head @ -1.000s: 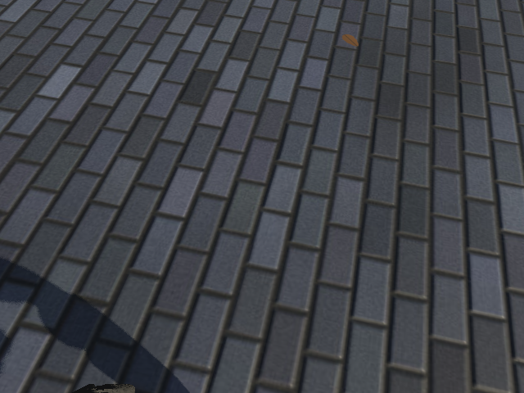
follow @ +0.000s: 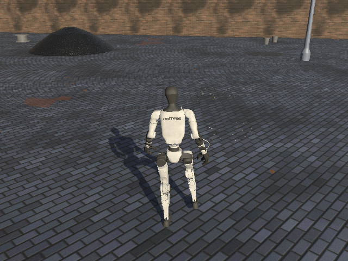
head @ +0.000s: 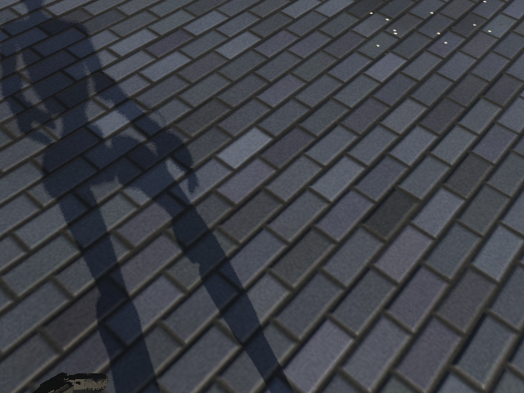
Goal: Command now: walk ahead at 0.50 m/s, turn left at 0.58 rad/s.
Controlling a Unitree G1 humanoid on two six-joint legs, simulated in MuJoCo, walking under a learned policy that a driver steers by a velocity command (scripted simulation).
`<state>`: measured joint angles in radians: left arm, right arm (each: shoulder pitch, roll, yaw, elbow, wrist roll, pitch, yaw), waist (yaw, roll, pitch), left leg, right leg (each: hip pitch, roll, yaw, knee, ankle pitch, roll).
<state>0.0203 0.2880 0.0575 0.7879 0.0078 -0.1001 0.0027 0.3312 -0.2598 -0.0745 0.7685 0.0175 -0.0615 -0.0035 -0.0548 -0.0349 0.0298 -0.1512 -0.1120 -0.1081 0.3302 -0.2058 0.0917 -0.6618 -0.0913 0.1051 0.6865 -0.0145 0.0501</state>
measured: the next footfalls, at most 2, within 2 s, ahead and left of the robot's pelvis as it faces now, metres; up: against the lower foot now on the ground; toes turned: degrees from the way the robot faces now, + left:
right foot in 0.16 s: +0.29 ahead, -0.14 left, +0.00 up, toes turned +7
left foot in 0.52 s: +0.26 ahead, +0.11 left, +0.00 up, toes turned +5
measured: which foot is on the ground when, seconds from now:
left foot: down 0.00-0.16, up 0.18-0.50, down 0.52-1.00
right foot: up 0.00-0.14, down 0.16-1.00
